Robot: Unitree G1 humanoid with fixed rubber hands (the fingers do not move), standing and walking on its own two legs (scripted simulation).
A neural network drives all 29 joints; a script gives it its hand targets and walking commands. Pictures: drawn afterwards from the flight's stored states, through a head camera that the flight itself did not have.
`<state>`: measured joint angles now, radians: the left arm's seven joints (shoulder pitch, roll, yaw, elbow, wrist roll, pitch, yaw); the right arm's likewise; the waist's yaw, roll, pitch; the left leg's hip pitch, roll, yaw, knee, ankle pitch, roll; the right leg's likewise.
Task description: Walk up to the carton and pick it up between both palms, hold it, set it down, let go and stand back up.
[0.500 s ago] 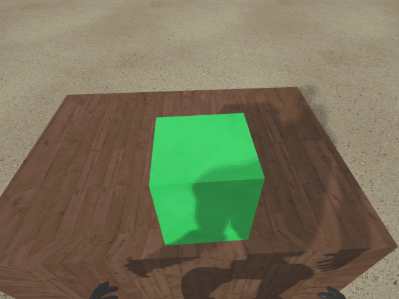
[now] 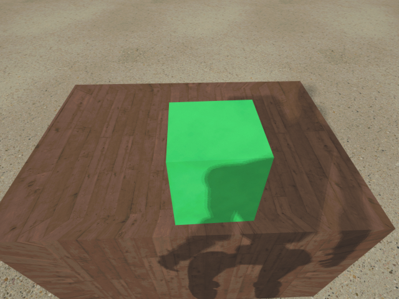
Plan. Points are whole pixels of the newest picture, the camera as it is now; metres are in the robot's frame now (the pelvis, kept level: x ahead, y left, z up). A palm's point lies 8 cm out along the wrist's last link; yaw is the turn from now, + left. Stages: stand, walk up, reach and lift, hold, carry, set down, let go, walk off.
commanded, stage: stand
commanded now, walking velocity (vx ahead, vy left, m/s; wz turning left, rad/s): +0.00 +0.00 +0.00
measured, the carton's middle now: (213, 163) +0.45 -0.01 +0.00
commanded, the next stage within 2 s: none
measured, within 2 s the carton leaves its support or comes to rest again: neither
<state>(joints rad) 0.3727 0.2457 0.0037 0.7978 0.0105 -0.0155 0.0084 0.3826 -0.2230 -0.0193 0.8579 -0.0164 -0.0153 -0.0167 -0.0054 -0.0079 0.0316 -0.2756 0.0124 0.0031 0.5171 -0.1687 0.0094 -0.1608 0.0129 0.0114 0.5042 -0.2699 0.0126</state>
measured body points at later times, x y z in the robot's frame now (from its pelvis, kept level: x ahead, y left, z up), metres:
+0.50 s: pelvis -0.02 +0.01 +0.00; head -0.03 +0.02 +0.45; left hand -0.03 +0.27 -0.14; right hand +0.01 -0.25 -0.14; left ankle +0.07 +0.11 -0.73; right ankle +0.01 -0.13 -0.73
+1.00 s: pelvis +0.00 +0.00 +0.00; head +0.00 +0.00 +0.45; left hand +0.02 +0.25 -0.15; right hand +0.01 -0.26 -0.14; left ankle +0.07 +0.11 -0.73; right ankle +0.01 -0.13 -0.73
